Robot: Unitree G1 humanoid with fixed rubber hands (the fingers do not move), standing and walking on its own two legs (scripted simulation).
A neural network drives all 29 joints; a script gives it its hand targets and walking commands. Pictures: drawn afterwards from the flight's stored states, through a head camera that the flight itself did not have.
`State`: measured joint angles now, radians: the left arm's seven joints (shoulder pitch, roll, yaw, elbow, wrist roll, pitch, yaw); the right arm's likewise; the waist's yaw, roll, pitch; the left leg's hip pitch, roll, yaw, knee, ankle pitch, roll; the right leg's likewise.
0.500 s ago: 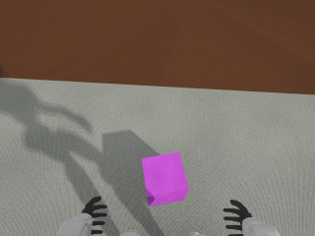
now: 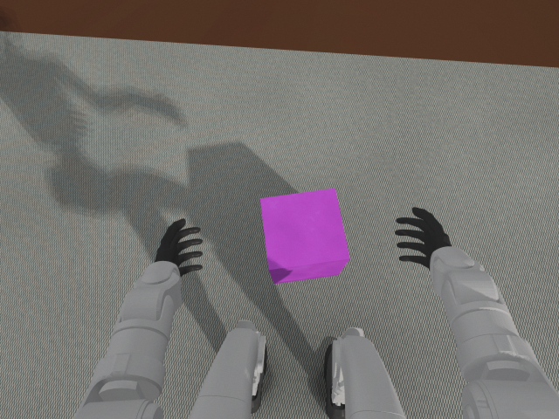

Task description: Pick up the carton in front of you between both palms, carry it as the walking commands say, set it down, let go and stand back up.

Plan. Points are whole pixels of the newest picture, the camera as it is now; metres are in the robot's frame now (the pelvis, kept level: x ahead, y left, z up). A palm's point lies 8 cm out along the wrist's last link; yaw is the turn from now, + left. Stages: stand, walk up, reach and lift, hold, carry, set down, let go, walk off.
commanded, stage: reach and lift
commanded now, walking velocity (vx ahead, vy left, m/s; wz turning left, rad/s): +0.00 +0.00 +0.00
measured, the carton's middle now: (302, 239) +0.49 +0.01 -0.56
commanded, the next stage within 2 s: none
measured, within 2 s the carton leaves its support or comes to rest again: neither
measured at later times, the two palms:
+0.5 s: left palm (198, 185) +0.46 +0.20 -0.13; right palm (412, 156) +0.54 -0.18 -0.13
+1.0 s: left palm (223, 226) +0.45 +0.20 -0.34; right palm (381, 209) +0.52 -0.18 -0.35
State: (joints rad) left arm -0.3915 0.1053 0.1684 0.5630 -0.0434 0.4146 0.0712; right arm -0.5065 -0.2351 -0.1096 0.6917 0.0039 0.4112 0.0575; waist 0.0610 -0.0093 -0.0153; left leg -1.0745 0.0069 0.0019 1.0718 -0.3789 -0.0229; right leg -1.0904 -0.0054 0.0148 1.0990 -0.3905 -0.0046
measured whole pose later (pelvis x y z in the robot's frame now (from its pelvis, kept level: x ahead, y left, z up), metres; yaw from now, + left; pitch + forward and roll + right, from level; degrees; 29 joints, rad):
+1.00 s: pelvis -0.02 +0.00 -0.19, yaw +3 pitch +51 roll +4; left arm -1.09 0.13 0.33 0.81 -0.09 0.08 0.16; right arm -1.28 -0.41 -0.13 1.03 0.05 0.10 0.00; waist 0.07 0.00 0.01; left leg -2.09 -0.04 -0.02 1.71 -0.50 -0.06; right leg -2.12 0.04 0.07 1.75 -0.51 0.02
